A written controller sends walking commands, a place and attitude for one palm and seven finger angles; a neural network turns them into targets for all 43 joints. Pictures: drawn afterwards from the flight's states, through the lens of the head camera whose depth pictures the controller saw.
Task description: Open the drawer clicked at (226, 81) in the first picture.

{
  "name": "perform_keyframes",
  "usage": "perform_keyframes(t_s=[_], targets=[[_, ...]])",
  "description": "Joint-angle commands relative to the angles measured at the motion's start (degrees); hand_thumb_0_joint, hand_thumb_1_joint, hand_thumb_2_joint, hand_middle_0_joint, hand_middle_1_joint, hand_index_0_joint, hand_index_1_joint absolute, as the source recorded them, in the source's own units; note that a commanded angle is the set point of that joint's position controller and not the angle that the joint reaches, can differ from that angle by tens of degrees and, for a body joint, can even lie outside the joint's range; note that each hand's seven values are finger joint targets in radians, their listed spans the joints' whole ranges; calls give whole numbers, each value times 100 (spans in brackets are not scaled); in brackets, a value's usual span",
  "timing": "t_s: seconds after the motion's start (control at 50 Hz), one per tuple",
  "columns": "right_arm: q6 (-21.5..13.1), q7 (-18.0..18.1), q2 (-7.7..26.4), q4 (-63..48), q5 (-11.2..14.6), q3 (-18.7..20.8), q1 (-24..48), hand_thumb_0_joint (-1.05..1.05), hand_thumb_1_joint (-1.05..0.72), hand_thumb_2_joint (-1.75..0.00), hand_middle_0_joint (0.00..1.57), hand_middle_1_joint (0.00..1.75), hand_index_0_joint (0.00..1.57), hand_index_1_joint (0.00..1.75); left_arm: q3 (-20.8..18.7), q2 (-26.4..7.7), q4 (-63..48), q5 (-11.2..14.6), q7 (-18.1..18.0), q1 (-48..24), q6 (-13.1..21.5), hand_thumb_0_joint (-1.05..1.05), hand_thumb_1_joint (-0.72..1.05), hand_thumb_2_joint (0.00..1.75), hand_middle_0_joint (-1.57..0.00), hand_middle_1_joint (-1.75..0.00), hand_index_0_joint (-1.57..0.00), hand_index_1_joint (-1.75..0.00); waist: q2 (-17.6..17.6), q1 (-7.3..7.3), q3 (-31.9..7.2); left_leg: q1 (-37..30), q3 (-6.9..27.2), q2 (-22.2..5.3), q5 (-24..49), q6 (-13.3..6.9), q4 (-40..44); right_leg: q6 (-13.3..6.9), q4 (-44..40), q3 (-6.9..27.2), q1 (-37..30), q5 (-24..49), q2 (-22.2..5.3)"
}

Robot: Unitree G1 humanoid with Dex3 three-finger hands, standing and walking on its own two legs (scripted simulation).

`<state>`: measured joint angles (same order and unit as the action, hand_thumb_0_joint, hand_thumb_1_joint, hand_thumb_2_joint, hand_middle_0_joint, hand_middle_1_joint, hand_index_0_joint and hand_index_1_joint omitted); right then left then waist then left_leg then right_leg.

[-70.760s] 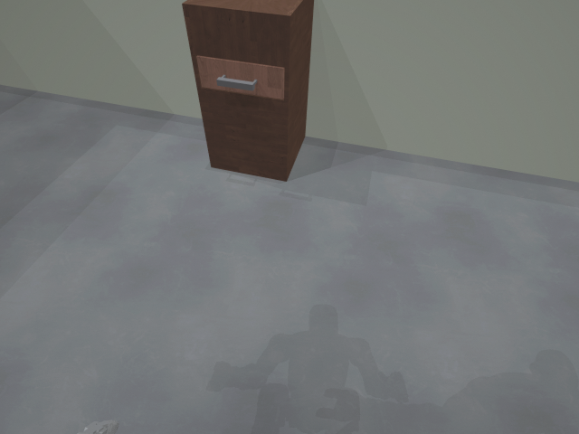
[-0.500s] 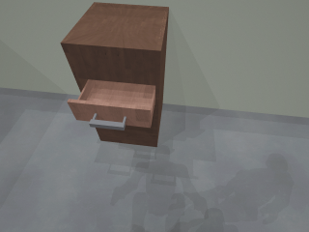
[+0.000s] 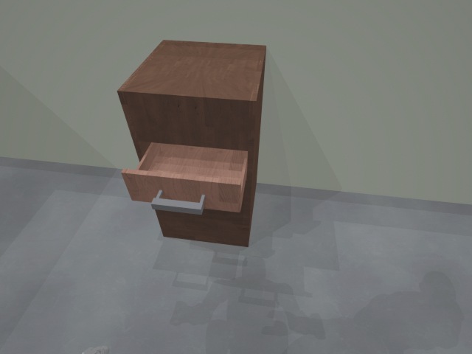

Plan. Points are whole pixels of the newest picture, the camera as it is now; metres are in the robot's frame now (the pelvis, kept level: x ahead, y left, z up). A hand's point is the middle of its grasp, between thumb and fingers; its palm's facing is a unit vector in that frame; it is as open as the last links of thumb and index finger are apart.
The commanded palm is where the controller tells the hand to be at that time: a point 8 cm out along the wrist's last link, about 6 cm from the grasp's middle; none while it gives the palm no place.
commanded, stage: come to a stop and stand still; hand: left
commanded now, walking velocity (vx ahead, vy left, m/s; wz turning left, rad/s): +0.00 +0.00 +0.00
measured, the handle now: (179, 200) +0.62 +0.22 -0.23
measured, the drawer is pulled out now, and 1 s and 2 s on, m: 0.16 0.16 0.16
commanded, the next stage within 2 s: look again from close up in 0.42 s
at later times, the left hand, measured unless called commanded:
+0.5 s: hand out of the picture +0.03 +0.22 -0.16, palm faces -0.01 -0.96 -0.28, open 7.4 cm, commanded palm none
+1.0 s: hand out of the picture +0.04 +0.20 -0.16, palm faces +0.00 -0.97 -0.26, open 7.4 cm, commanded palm none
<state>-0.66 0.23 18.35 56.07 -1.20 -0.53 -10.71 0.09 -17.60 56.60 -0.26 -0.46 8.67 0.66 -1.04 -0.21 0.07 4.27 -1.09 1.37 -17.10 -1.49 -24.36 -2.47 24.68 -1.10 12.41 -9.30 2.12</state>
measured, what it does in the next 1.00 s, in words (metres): stands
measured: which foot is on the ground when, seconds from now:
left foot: down 0.00-1.00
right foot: down 0.00-1.00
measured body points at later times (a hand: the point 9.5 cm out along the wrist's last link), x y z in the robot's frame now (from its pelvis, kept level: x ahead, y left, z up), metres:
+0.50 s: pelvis -0.02 +0.00 +0.00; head -0.02 +0.00 +0.45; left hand +0.03 +0.27 -0.14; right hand +0.01 -0.27 -0.14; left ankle -0.04 +0.10 -0.74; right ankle +0.05 -0.09 -0.74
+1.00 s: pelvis -0.01 +0.00 +0.00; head -0.01 +0.00 +0.45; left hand +0.04 +0.25 -0.14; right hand +0.02 -0.27 -0.15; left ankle -0.04 +0.10 -0.74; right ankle +0.05 -0.09 -0.74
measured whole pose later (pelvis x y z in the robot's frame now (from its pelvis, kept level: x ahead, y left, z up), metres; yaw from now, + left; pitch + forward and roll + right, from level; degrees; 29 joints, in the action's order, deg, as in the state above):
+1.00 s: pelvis -0.01 +0.00 +0.00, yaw +0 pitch -2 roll +0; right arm -0.5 0.6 14.8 64.8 -0.9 -0.9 -13.1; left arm 0.4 -13.9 63.4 -0.4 -1.1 11.1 0.9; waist 0.1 -0.3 1.9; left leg 4.2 -0.8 1.1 -14.5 -1.0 -20.9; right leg -2.7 20.1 -1.3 11.7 -6.2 2.4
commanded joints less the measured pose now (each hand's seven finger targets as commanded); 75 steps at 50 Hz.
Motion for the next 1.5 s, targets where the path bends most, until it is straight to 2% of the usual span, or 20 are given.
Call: perform_keyframes(t_s=[0.0, 0.06, 0.2, 0.52, 0.58, 0.7, 0.78, 0.88, 0.96, 1.04, 1.08, 1.14, 1.24, 1.3, 1.34, 1.38, 1.4, 1.42, 1.44, 1.48], targets=[[-114, 49, 1082, -232, -8, 253, 142, 0, -90, -90, 20, 30, 20, 30, -221, -1046, -376, -12, -53, -267, 157, 0, 90, 90, -20, -30, -20, -30, 179, -30, 90, 729, 646, -738, 499, -133, 691, -44, -517, 906, -450, 157, -796], [-109, 45, 1047, -127, -3, 229, 147, 0, -90, -90, 20, 30, 20, 30, -188, -1014, -287, -11, -53, -221, 141, 0, 90, 90, -20, -30, -20, -30, 14, -17, 85, 749, 657, -766, 488, -114, 767, -18, -514, 854, -502, 236, -792], [-98, 49, 961, 158, 15, 190, 55, 0, -90, -90, 20, 30, 20, 30, -148, -932, -23, -7, -68, -81, 147, 0, 90, 90, -20, -30, -20, -30, 152, -24, 49, 685, 645, -765, 398, -87, 845, 1, -606, 881, -572, 255, -859], [-47, 62, 687, 557, 24, 141, -215, 0, -90, -90, 20, 30, 20, 30, -111, -687, 284, -26, -103, 172, 114, 0, 90, 90, -20, -30, -20, -30, 197, -22, 340, 782, 643, -734, 26, -59, 927, 42, -835, 925, -361, -314, -869], [-52, 69, 638, 593, 13, 140, -267, 0, -90, -90, 20, 30, 20, 30, -116, -623, 309, -27, -106, 197, 117, 0, 90, 90, -20, -30, -20, -30, 88, -12, 353, 863, 635, -729, -8, -61, 936, 42, -834, 941, -418, -295, -868], [-62, 75, 590, 619, 21, 145, -305, 0, -90, -90, 20, 30, 20, 30, -128, -607, 329, -21, -112, 226, 144, 0, 90, 90, -20, -30, -20, -30, 241, -23, 250, 759, 590, -718, 221, -54, 852, 32, -861, 965, -489, -97, -903], [-60, 83, 555, 638, 18, 142, -311, 0, -90, -90, 20, 30, 20, 30, -133, -564, 332, -24, -115, 222, 139, 0, 90, 90, -20, -30, -20, -30, 76, -20, 281, 775, 600, -740, 267, -45, 881, 28, -831, 938, -506, 17, -882], [-65, 82, 554, 650, 18, 138, -307, 0, -90, -90, 20, 30, 20, 30, -139, -569, 350, -25, -109, 225, 138, 0, 90, 90, -20, -30, -20, -30, 121, -15, 205, 733, 593, -747, 310, -44, 886, 37, -829, 916, -555, 89, -881], [-83, 93, 572, 649, 23, 142, -300, 0, -90, -90, 20, 30, 20, 30, -148, -575, 350, -20, -114, 201, 158, 0, 90, 90, -20, -30, -20, -30, 132, -24, 32, 616, 588, -780, 603, -42, 858, 17, -747, 886, -707, 594, -899], [-77, 103, 589, 649, 25, 142, -245, 0, -90, -90, 20, 30, 20, 30, -143, -584, 368, -21, -115, 151, 156, 0, 90, 90, -20, -30, -20, -30, 70, -25, 147, 595, 570, -813, 671, -26, 890, 19, -730, 838, -666, 773, -901], [-70, 100, 546, 679, 19, 131, -268, 0, -90, -90, 20, 30, 20, 30, -144, -540, 400, -23, -112, 210, 157, 0, 90, 90, -20, -30, -20, -30, 135, -14, 56, 561, 501, -780, 589, -10, 827, 10, -757, 922, -731, 728, -920], [3, 75, 343, 718, -7, 99, -520, 0, -90, -90, 20, 30, 20, 30, -154, -431, 436, -40, -116, 349, 110, 0, 90, 90, -20, -30, -20, -30, 197, -16, 167, 627, 337, -674, 68, 30, 657, -66, -920, 1168, -599, -178, -992], [89, 56, 138, 679, -30, 102, -873, 0, -90, -90, 20, 30, 20, 30, -262, -444, 386, -75, -110, 614, 8, 0, 90, 90, -20, -30, -20, -30, 471, 17, 545, 1013, 31, -424, -565, 58, 108, -349, -1404, 1947, -234, -1766, -1278], [70, 59, 49, 653, -27, 136, -1145, 0, -90, -90, 20, 30, 20, 30, -363, -436, 296, -78, -117, 672, -8, 0, 90, 90, -20, -30, -20, -30, 606, -20, 456, 955, -47, -407, -506, 50, -144, -512, -1472, 2196, -52, -1894, -1414], [48, 68, -12, 641, -32, 148, -1303, 0, -90, -90, 20, 30, 20, 30, -403, -350, 241, -73, -127, 674, -26, 0, 90, 90, -20, -30, -20, -30, 437, -47, 472, 742, -85, -459, -439, 39, 109, -508, -1249, 1995, 137, -1600, -1271], [1, 74, 3, 634, -36, 176, -1434, 0, -90, -90, 20, 30, 20, 30, -398, -215, 165, -63, -99, 642, -42, 0, 90, 90, -20, -30, -20, -30, 97, -63, 494, 491, 20, -628, -343, -35, 533, -376, -710, 1555, 352, -1175, -903], [-16, 91, 68, 614, -46, 202, -1456, 0, -90, -90, 20, 30, 20, 30, -384, -86, 148, -65, -80, 626, -50, 0, 90, 90, -20, -30, -20, -30, -138, -66, 555, 385, 270, -870, -338, -124, 772, -285, -249, 1188, 556, -960, -648], [-34, 118, 202, 603, -36, 248, -1494, 0, -90, -90, 20, 30, 20, 30, -357, 96, 102, -86, -63, 583, -59, 0, 90, 90, -20, -30, -20, -30, -595, -92, 618, 109, 651, -1242, -166, -294, 1111, -151, 454, 627, 980, -704, -299], [-37, 151, 274, 590, -39, 264, -1542, 0, -90, -90, 20, 30, 20, 30, -308, 230, 63, -113, -55, 499, -55, 0, 90, 90, -20, -30, -20, -30, -948, -138, 708, -153, 971, -1591, 471, -508, 1267, -18, 1152, 151, 1421, -947, -112], [-87, 186, 8, 597, -24, 206, -1605, 0, -90, -90, 20, 30, 20, 30, -285, 311, 36, -129, -73, 449, -71, 0, 90, 90, -20, -30, -20, -30, -746, -155, 767, -605, 850, -1783, 2321, -912, 1080, 63, 2361, 6, 2011, -1711, -265]])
